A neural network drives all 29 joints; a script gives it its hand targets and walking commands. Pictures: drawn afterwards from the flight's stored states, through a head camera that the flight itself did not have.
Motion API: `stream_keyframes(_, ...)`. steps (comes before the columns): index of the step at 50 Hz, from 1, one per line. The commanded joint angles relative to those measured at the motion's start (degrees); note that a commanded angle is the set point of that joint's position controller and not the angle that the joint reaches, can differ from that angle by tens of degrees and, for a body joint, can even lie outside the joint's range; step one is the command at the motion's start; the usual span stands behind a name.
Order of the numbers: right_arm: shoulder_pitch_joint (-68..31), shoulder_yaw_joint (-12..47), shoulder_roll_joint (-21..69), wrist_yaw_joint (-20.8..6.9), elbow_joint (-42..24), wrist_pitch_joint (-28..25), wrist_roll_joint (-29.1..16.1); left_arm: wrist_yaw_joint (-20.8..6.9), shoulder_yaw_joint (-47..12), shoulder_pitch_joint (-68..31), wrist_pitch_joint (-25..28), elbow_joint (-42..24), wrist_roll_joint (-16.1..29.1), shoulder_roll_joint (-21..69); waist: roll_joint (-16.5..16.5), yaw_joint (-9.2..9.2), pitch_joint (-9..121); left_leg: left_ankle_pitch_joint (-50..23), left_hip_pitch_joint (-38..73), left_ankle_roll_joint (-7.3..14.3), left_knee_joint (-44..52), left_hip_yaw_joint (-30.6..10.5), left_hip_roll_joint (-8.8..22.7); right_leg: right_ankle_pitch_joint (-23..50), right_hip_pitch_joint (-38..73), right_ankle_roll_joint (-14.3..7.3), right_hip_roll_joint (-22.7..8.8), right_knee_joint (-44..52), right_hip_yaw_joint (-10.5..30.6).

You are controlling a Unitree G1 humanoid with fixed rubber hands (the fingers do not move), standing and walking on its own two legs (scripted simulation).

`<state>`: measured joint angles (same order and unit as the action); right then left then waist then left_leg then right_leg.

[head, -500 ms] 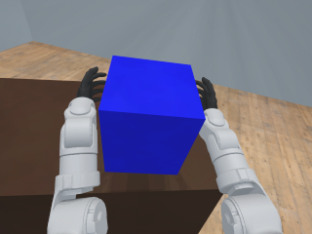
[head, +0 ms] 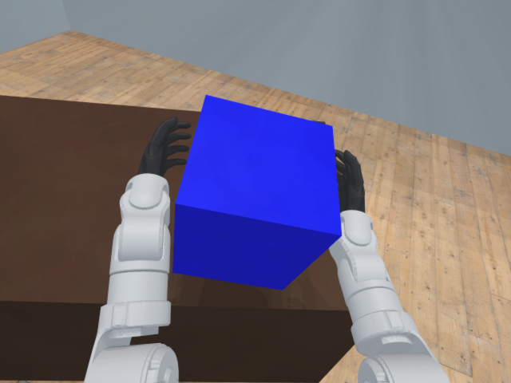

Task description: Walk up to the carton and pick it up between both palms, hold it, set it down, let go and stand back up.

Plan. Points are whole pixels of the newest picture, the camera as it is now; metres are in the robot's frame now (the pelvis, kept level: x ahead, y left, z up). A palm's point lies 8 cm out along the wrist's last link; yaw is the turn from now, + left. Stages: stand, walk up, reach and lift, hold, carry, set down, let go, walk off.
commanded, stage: set down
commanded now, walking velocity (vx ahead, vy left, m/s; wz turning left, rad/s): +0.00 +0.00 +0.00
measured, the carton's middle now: (248, 203) +0.40 +0.01 +0.08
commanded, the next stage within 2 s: none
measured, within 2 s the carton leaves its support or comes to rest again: neither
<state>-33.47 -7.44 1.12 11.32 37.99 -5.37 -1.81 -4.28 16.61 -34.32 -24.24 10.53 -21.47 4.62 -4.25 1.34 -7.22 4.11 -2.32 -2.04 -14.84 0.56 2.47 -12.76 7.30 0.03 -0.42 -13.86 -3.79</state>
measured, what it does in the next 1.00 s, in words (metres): stands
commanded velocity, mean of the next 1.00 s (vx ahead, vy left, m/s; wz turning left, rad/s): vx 0.00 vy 0.00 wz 0.00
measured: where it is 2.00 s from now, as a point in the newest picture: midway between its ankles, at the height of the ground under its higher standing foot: outside the picture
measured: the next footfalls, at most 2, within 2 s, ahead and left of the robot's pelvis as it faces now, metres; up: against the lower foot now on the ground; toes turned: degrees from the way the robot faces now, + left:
none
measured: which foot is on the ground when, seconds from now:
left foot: down 0.00-1.00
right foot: down 0.00-1.00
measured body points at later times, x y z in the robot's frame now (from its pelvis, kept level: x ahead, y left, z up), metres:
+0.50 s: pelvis +0.00 +0.00 +0.00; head -0.02 +0.03 +0.45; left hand +0.40 +0.16 +0.16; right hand +0.39 -0.14 +0.14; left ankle +0.06 +0.14 -0.75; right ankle -0.05 -0.11 -0.75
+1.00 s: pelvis +0.01 +0.00 +0.00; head +0.02 +0.02 +0.45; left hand +0.42 +0.15 +0.12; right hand +0.42 -0.15 +0.12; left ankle +0.06 +0.14 -0.75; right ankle -0.05 -0.11 -0.75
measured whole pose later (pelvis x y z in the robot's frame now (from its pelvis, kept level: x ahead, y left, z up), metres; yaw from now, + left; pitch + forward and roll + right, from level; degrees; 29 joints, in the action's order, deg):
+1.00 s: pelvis +0.01 +0.00 +0.00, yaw -2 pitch -2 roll +0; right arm -43.6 -25.0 2.2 6.6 55.4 -11.6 13.5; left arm -1.5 25.5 -42.3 -8.1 37.4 -22.6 4.7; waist -3.6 -2.5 -2.2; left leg 3.7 -8.2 -2.3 -13.6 2.8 3.6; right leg -12.0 0.0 -0.3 0.3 -13.8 -1.7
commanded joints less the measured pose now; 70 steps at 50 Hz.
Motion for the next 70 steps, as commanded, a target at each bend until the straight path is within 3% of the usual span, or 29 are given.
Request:
stream_keyframes(1, -43.69, 24.36, 24.94, -6.52, -21.33, -6.19, -0.9, -4.97, -27.1, -27.1, 3.86, -2.31, 6.83, 25.55, 3.43, -1.65, 34.76, -17.53, 16.94, 1.02, -4.3, 5.17, -2.81, 30.2, -1.87, 4.02, 1.75, -1.79, -3.52)
stream_keyframes(2, -44.64, 25.26, 24.67, -6.36, -22.81, -6.35, -1.24, -5.3, -27.62, -26.92, 3.49, -2.43, 6.84, 25.89, 2.3, -0.41, 33.69, -15.93, 15.82, 1.42, -4.32, 5.12, -3.55, 31.56, -0.52, 4.51, 1.11, -1.47, -3.24)
stream_keyframes(3, -44.34, 26.21, 26.03, -6.43, -21.51, -5.44, -0.79, -5.36, -25.02, -27.22, 3.43, -2.22, 5.84, 24.47, 1.78, -3.18, 33.41, -15.46, 14.44, 1.64, -3.48, 5.87, -3.48, 32.62, 0.12, 4.75, 0.94, -2.25, -2.94)
stream_keyframes(6, -41.26, 23.65, 24.87, -6.21, -17.59, -3.67, -0.69, -5.71, -23.14, -25.64, 3.05, 0.95, 5.64, 24.48, 0.32, -2.16, 26.28, -12.27, 14.26, 2.37, -2.11, 4.99, -3.03, 29.58, -2.46, 4.92, 1.08, -0.99, -2.87)
stream_keyframes(11, -39.21, 18.85, 23.89, -6.89, -11.92, -2.91, 1.41, -7.38, -20.8, -26.97, 2.73, 2.79, 3.96, 24.24, 3.35, -0.05, 21.86, -13.41, 15.68, 1.28, -1.67, 5.59, -3.52, 26.07, -4.59, 4.47, 1.61, 0.0, -3.83)
stream_keyframes(15, -39.77, 14.93, 23.41, -7.8, -8.85, -4.33, 4.34, -7.32, -18.11, -27.63, 4.72, 5.71, 2.78, 23.45, 3.73, -1.07, 23.45, -12.77, 15.03, 1.06, -1.96, 6.11, -3.67, 22.73, -4.35, 3.73, 2.0, 0.16, -4.13)
stream_keyframes(16, -43.07, 13.57, 23.2, -7.85, -9.89, -5.17, 4.84, -6.99, -19.78, -29.94, 5.14, 6.21, 3.66, 24.94, 4.15, -0.25, 25.03, -13.61, 15.54, 1.05, -2.19, 5.49, -3.48, 22.94, -5.98, 3.96, 2.31, 0.41, -4.61)
stream_keyframes(17, -42.43, 14.56, 23.99, -7.8, -10.8, -5.46, 5.6, -6.91, -18.99, -29.37, 5.86, 7.77, 3.12, 24.93, 2.39, -0.78, 26.08, -14.38, 15.49, 0.76, -2.84, 5.9, -2.96, 23.26, -5.48, 3.7, 2.27, 0.33, -4.8)
stream_keyframes(18, -44.08, 13.73, 23.93, -8.13, -10.54, -6.16, 5.11, -6.53, -18.44, -30.24, 6.02, 8.77, 2.99, 25.46, 4.68, -1.58, 28.3, -13.27, 15.98, 1.32, -2.71, 5.65, -3.04, 21.88, -7.45, 3.41, 2.39, 0.67, -4.67)
stream_keyframes(19, -43.06, 12.26, 24.4, -7.95, -8.09, -6.57, 6.61, -6.27, -20.24, -32.33, 7.36, 8.43, 3.39, 26.5, 4.47, 0.29, 27.66, -14.44, 16.18, 0.4, -2.81, 5.65, -2.77, 20.62, -8.35, 3.36, 2.36, 1.16, -4.93)
stream_keyframes(21, -46.84, 12.4, 24.39, -8.68, -9.23, -7.58, 7.53, -5.58, -19.19, -31.87, 7.93, 11.43, 2.64, 26.99, 3.74, -1.79, 28.31, -13.93, 15.97, 0.87, -3.36, 5.84, -2.56, 20.54, -7.63, 3.17, 2.3, 0.98, -4.29)
stream_keyframes(23, -44.55, 8.69, 23.45, -8.99, -5.68, -7.59, 9.94, -5.24, -19.4, -34.59, 8.88, 12.18, 3.28, 27.33, 4.74, 0.24, 27.88, -10.83, 15.56, 0.74, -2.5, 5.91, -2.47, 16.46, -9.56, 3.06, 2.54, 1.35, -5.25)
stream_keyframes(26, -45.86, 7.54, 24.99, -10.29, -1.22, -7.6, 10.88, -4.62, -15.26, -34.46, 10.27, 15.87, 1.39, 25.32, 4.13, -2.94, 26.56, -8.39, 14.21, 1.66, -0.99, 7.25, -2.55, 14.17, -8.98, 2.81, 2.33, 1.83, -4.84)
stream_keyframes(30, -48.19, 3.22, 24.67, -10.78, 2.47, -9.32, 13.38, -3.68, -15.88, -38.98, 13.03, 18.65, 2.18, 27.77, 4.67, -1.57, 29.37, -9.33, 13.93, 0.6, -1.73, 6.94, -2.03, 11.41, -11.7, 2.18, 3.16, 2.29, -5.54)
stream_keyframes(31, -48.33, 2.92, 26.3, -11.03, 1.89, -9.32, 13.99, -3.71, -13.25, -37.04, 13.28, 21.58, 1.92, 27.57, 2.32, -3.03, 29.27, -6.51, 13.22, 1.58, -1.14, 7.04, -2.28, 10.22, -11.2, 2.35, 2.73, 2.6, -5.25)
stream_keyframes(32, -46.61, 2.33, 24.97, -11.4, 4.04, -9.24, 14.98, -3.43, -13.88, -36.15, 13.82, 21.3, 1.68, 27.57, 2.32, -1.82, 29.52, -7.71, 12.86, 1.45, -1.12, 7.66, -2.3, 12.51, -10.52, 2.66, 2.66, 2.29, -5.13)
stream_keyframes(34, -46.98, 2.85, 25.83, -11.76, 4.17, -9.48, 14.69, -3.24, -12.33, -35.81, 14.16, 22.99, 0.83, 27.7, 4.21, -3.7, 29.2, -9.97, 13.2, 1.33, -1.05, 7.74, -2.42, 14.44, -10.29, 2.74, 2.51, 1.82, -5.13)
stream_keyframes(37, -46.85, -0.06, 25.82, -12.22, 6.88, -9.6, 15.06, -2.57, -11.82, -38.54, 15.32, 23.74, 1.4, 27.99, 5.77, -2.81, 29.84, -9.41, 13.24, 0.8, -0.93, 7.85, -2.1, 12.72, -12.25, 2.41, 3.18, 1.98, -5.24)
stream_keyframes(38, -47.44, 2.0, 26.68, -12.7, 7.07, -9.51, 14.89, -2.25, -11.07, -38.56, 16.5, 22.31, 1.52, 26.05, 4.42, -4.5, 31.04, -11.0, 14.34, 1.51, -1.33, 7.85, -1.72, 14.65, -12.03, 2.76, 3.07, 1.48, -5.27)
stream_keyframes(40, -45.65, 0.27, 25.81, -13.03, 9.72, -9.55, 15.88, -2.14, -9.46, -38.56, 17.08, 22.88, -0.59, 26.01, 5.03, -4.16, 29.05, -13.8, 13.58, 0.86, -1.6, 8.43, -1.8, 15.39, -11.05, 2.35, 3.23, 1.44, -4.73)
stream_keyframes(42, -45.83, -2.1, 25.17, -12.34, 9.56, -9.51, 16.61, -2.33, -11.12, -39.3, 17.44, 24.22, 1.87, 26.76, 4.29, -1.63, 30.32, -14.01, 13.57, 0.42, -2.45, 8.1, -1.91, 16.71, -12.06, 2.3, 3.13, 1.5, -4.76)
stream_keyframes(45, -45.66, 0.46, 26.88, -12.83, 9.64, -9.61, 16.92, -1.85, -9.53, -39.68, 18.85, 23.35, 0.8, 26.18, 5.12, -4.12, 32.55, -16.73, 13.46, 0.6, -3.09, 8.44, -1.94, 21.44, -10.7, 2.98, 2.49, 0.06, -4.21)
stream_keyframes(49, -44.62, -0.42, 26.92, -12.46, 9.71, -10.83, 17.9, -1.46, -10.59, -40.04, 20.62, 22.34, 1.35, 26.87, 3.8, -2.33, 34.55, -20.22, 13.89, 0.55, -3.58, 8.09, -1.62, 24.84, -11.58, 3.14, 3.06, -0.51, -4.29)
stream_keyframes(50, -43.51, -0.41, 27.25, -12.72, 10.03, -10.4, 18.47, -1.79, -8.24, -38.18, 20.54, 24.45, 0.58, 25.56, 3.29, -4.33, 31.76, -18.45, 12.52, 1.25, -3.25, 8.66, -2.01, 25.29, -10.13, 3.77, 2.28, -0.28, -3.78)
stream_keyframes(52, -45.38, -0.01, 28.64, -12.78, 10.11, -10.33, 17.61, -1.84, -8.48, -40.7, 21.1, 23.95, 0.76, 24.97, 4.0, -4.17, 34.4, -17.25, 10.07, 1.36, -2.7, 9.23, -2.29, 29.18, -8.12, 4.28, 1.85, -1.69, -3.01)
stream_keyframes(56, -43.28, -0.62, 28.66, -13.14, 11.24, -10.43, 18.18, -1.35, -8.39, -39.48, 22.14, 25.49, 0.9, 25.94, 4.1, -3.74, 34.3, -17.54, 9.96, 1.34, -3.35, 8.8, -2.27, 28.94, -9.83, 3.98, 1.75, -1.57, -2.6)
stream_keyframes(64, -45.47, -1.0, 30.7, -13.93, 10.21, -11.22, 20.77, -0.39, -5.51, -39.98, 25.0, 29.93, 0.38, 26.56, 1.0, -6.47, 38.4, -16.52, 6.54, 1.76, -2.99, 8.84, -1.6, 31.63, -9.12, 4.36, 1.38, -3.62, -1.89)
stream_keyframes(66, -44.18, -2.18, 31.06, -14.27, 12.94, -10.67, 20.99, -0.77, -5.91, -39.72, 25.33, 29.57, 0.35, 26.94, 3.47, -5.44, 37.45, -18.93, 7.79, 1.68, -3.1, 9.11, -1.44, 31.83, -9.42, 4.27, 1.77, -3.42, -2.45)
stream_keyframes(70, -43.94, -4.12, 31.07, -14.28, 13.2, -11.77, 22.91, 0.05, -4.95, -39.96, 26.07, 30.56, -0.17, 26.81, 2.6, -5.08, 37.2, -22.03, 8.82, 1.31, -4.41, 8.68, -0.68, 30.26, -12.11, 3.47, 1.94, -2.68, -2.95)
